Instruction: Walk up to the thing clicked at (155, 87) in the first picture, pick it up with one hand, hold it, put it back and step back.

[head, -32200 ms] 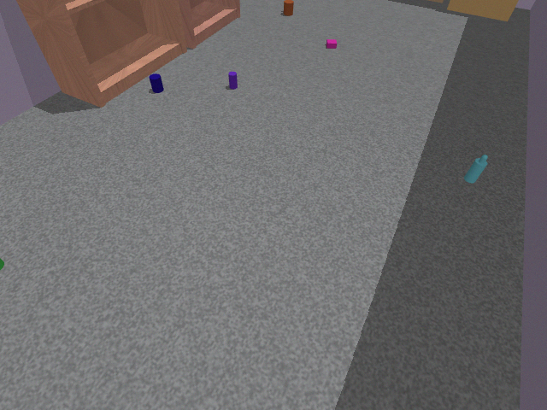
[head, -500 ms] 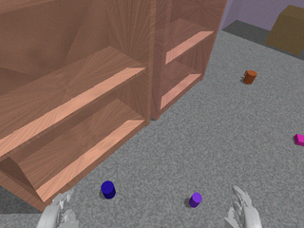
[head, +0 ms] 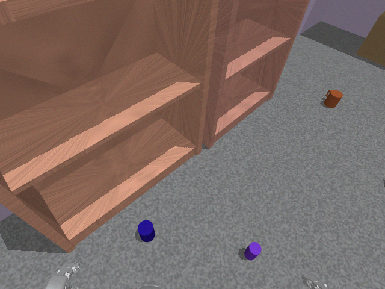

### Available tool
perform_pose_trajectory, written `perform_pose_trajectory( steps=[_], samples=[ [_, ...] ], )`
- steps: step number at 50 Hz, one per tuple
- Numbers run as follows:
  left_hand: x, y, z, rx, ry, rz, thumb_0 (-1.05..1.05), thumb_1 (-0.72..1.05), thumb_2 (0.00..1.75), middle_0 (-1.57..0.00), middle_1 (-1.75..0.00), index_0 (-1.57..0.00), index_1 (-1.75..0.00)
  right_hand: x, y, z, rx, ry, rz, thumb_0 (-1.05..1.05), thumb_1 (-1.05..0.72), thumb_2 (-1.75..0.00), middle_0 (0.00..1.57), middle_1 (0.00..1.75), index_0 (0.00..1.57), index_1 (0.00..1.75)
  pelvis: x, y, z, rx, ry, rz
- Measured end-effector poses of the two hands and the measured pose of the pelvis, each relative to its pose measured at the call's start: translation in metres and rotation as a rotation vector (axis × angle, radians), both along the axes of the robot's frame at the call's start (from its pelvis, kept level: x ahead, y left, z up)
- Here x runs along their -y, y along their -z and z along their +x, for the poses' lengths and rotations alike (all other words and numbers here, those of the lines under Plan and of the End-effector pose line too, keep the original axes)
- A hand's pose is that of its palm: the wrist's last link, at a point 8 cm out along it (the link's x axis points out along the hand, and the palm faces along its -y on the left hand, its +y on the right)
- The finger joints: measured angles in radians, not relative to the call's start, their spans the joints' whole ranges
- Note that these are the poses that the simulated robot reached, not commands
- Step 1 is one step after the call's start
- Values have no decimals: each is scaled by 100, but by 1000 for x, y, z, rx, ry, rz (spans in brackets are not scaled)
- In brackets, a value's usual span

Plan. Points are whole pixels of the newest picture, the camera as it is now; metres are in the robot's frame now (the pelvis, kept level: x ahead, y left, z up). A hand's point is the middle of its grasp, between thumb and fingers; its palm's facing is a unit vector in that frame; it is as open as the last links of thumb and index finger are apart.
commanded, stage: stand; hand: left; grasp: from above
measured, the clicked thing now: (146, 231) +0.45 +0.21 -0.69
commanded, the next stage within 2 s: none
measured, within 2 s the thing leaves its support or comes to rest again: neither
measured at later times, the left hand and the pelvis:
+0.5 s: hand out of the picture +0.03 +0.24 -0.13, palm faces +0.04 -0.94 -0.33, open 7.4 cm; pelvis -0.01 +0.00 +0.03, yaw +1 degrees
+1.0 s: hand out of the picture +0.04 +0.23 -0.12, palm faces +0.03 -0.94 -0.33, open 7.4 cm; pelvis -0.01 -0.01 +0.04, yaw +1 degrees
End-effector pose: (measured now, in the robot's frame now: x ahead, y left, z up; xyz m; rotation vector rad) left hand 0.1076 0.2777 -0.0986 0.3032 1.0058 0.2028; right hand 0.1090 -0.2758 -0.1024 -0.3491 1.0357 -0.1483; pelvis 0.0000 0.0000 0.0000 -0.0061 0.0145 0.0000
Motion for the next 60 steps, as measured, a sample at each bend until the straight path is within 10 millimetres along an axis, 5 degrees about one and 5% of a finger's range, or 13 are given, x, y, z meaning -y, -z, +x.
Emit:
perform_pose_trajectory(
  steps=[13,29,44,60],
  samples=[
    [-4,1,-67,-198,-90,-23,1,90,90,-21,-30,-21,-30,-9,-4,-29,-108,62,35,1,-91,-90,20,30,20,30,-4,-23,-1,67,-7,-2],
    [-4,-9,-90,-243,-102,-10,1,90,90,-21,-30,-21,-30,6,-8,-58,-170,100,42,1,-91,-90,20,30,20,30,3,-34,-14,100,-15,2],
    [1,-10,-85,-271,-99,-11,1,90,90,-21,-30,-21,-30,22,-10,-71,-226,114,25,1,-91,-90,20,30,20,30,12,-36,-11,90,-12,-1],
    [3,-14,-49,-231,-81,-16,1,90,90,-21,-30,-21,-30,21,-12,-47,-199,98,24,0,-91,-90,20,30,20,30,12,-39,2,79,-5,3]
  ],
)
